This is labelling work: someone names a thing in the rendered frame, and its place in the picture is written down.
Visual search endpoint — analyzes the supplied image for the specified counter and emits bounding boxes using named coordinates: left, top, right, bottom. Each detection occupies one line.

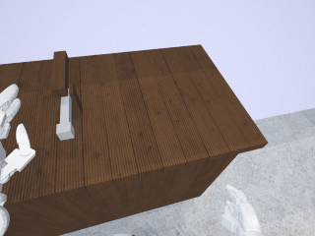
left=0, top=44, right=268, bottom=236

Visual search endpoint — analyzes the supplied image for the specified left robot forearm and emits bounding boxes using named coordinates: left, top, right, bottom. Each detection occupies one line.
left=0, top=193, right=10, bottom=236

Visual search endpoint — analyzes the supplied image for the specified right robot hand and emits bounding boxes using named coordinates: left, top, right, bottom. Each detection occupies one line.
left=221, top=184, right=261, bottom=236

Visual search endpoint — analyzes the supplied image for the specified tap lever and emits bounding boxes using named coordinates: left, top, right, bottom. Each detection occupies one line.
left=56, top=89, right=75, bottom=141

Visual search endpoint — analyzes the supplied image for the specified left robot hand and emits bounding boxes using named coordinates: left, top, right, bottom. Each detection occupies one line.
left=0, top=84, right=35, bottom=192

